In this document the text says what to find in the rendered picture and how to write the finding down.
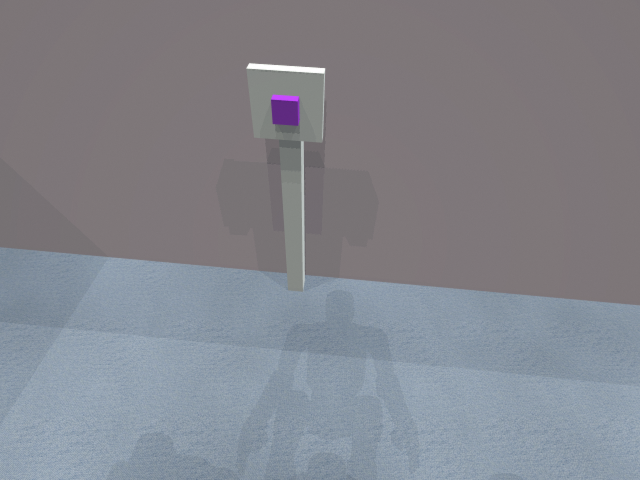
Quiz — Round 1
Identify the panel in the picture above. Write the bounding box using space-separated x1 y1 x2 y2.
246 63 325 292

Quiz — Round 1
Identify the button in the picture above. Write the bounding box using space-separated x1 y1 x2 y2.
271 95 300 126

